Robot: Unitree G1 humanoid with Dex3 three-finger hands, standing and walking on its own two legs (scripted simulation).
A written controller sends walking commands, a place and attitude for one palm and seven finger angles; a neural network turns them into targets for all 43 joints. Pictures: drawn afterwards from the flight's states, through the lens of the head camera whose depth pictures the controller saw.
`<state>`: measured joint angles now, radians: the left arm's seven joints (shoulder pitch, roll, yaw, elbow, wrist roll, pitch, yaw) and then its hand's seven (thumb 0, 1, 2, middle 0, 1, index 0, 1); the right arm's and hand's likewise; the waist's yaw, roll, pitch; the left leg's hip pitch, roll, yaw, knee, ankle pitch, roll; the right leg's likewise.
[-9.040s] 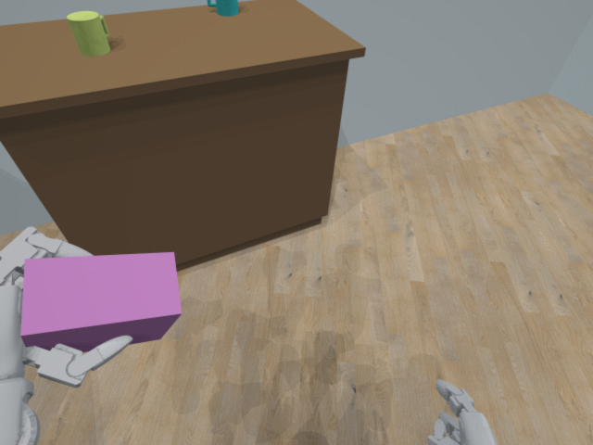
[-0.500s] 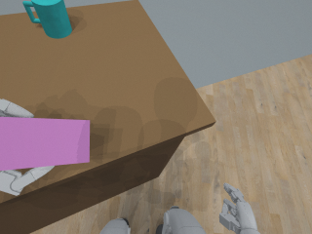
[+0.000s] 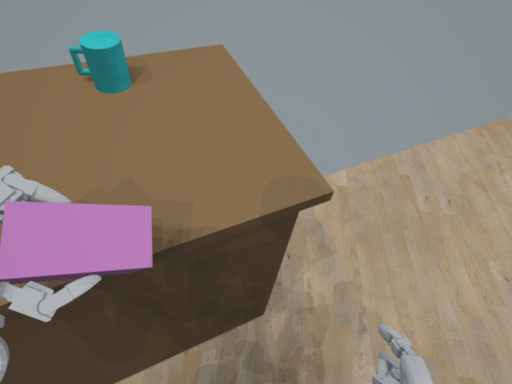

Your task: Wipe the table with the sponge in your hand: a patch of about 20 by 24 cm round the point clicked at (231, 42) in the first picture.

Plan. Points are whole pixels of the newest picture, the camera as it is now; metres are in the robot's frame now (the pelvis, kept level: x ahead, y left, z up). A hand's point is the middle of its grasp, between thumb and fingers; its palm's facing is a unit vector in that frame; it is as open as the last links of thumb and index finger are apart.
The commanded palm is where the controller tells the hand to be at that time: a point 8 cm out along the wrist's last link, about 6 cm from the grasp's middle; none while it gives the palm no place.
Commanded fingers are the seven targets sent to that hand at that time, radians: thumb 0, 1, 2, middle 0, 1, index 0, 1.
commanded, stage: come to a stop and stand still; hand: left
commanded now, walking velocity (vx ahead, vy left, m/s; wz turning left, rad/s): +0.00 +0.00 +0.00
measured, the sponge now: (99, 244) +0.24 +0.20 +0.15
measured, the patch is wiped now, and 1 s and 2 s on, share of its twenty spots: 0.00 0.00 0.00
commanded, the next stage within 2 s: look again from close up in 0.60 s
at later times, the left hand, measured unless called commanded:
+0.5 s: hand (39, 225) +0.24 +0.25 +0.19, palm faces +0.36 -0.85 -0.38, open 10.7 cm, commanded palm +0.17 +0.29 +0.18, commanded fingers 0.00 0.10 1.30 -1.20 -1.60 -1.20 -1.60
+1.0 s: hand (45, 241) +0.23 +0.25 +0.17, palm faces +0.37 -0.87 -0.33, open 10.7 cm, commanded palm +0.17 +0.28 +0.18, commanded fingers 0.00 0.10 1.30 -1.20 -1.60 -1.20 -1.60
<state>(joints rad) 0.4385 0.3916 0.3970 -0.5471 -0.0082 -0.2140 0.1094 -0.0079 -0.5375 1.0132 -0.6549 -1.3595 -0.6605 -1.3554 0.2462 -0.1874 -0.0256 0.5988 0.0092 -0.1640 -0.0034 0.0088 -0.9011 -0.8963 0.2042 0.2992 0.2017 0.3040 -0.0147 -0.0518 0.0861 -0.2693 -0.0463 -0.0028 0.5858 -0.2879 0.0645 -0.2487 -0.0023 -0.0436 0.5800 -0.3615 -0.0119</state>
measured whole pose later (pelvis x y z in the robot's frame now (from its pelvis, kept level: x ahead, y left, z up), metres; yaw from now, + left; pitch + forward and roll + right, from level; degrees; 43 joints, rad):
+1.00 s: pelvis +0.01 +0.00 +0.01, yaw -1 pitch -1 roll -1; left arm 0.40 0.35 0.33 -0.43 -0.03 -0.21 0.10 -0.01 -0.54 1.02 -0.66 -1.35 -0.66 -1.35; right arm 0.18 -0.18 0.04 0.57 0.00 -0.13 -0.02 0.01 -0.90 -0.90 0.21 0.30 0.20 0.30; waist 0.02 -0.04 0.04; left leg -0.20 -0.04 0.01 0.45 -0.23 0.06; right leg -0.16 0.01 -0.02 0.37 -0.19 0.01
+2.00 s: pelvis +0.01 -0.05 +0.00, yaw +0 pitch -1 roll +1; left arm 0.25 0.67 0.32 -0.49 0.25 0.30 -0.04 -0.01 -0.54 1.02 -0.66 -1.34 -0.67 -1.34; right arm 0.16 -0.29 0.02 0.59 0.05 0.00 -0.11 0.01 -0.90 -0.90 0.21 0.30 0.20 0.30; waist 0.10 0.09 -0.02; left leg -0.24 -0.01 -0.03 0.55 -0.29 -0.01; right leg -0.23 0.06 -0.03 0.57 -0.32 -0.07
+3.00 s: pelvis -0.01 -0.02 +0.01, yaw +0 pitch -3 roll +1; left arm -0.04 0.71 0.09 -0.48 0.67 0.50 -0.15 -0.01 -0.54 1.02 -0.66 -1.33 -0.67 -1.33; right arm -0.03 -0.27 0.09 0.62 0.06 0.06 -0.08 0.01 -0.90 -0.90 0.21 0.30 0.20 0.30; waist 0.16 0.12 0.02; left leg -0.18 -0.05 -0.01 0.42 -0.19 0.03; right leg -0.18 0.02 -0.01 0.47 -0.22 -0.04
